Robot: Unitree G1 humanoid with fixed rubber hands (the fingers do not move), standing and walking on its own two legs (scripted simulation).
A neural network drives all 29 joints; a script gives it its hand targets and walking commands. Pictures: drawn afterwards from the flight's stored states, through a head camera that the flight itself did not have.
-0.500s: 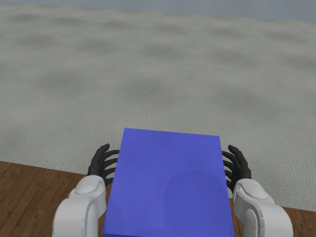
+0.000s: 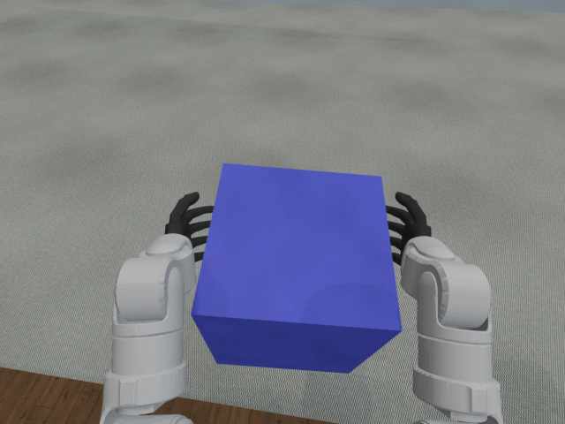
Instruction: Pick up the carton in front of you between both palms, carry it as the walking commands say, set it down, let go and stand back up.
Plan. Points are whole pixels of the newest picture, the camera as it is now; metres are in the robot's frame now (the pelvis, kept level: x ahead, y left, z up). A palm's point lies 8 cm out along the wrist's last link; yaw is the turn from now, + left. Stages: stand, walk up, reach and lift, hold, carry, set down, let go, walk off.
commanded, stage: carry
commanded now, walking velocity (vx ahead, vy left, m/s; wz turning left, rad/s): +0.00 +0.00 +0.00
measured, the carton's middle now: (291, 278) +0.33 +0.00 +0.04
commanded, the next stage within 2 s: none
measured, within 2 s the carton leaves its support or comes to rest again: neither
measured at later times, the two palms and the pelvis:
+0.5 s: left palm (219, 144) +0.57 +0.13 +0.11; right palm (388, 142) +0.56 -0.17 +0.12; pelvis +0.22 -0.01 +0.02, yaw -1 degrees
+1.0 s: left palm (238, 87) +0.71 +0.11 +0.14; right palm (388, 85) +0.71 -0.19 +0.15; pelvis +0.38 -0.03 +0.03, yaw -2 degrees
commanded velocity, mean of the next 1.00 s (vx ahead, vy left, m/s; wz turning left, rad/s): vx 0.00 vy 0.00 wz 0.00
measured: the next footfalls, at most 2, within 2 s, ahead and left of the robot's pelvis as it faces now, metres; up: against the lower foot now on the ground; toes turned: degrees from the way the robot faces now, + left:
left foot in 0.38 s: +0.30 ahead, +0.08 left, +0.01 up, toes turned +3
right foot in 0.82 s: +0.32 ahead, -0.09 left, +0.00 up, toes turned -4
